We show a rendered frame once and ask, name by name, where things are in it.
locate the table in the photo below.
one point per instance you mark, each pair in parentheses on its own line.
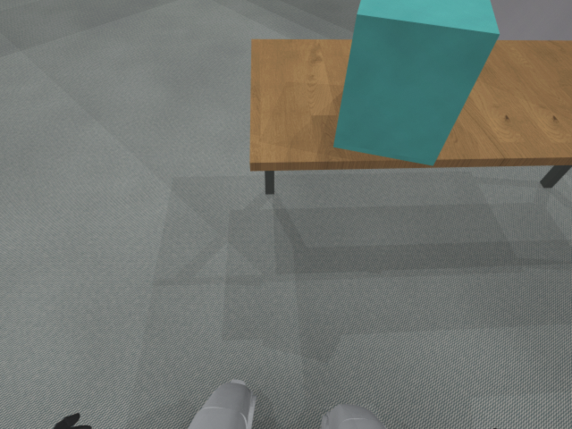
(518,113)

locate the robot thigh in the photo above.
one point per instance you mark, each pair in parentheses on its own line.
(231,406)
(348,416)

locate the carton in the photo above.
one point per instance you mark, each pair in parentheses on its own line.
(412,66)

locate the robot left thigh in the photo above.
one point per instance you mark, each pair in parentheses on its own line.
(231,406)

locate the robot right thigh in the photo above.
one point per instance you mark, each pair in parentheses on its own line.
(348,416)

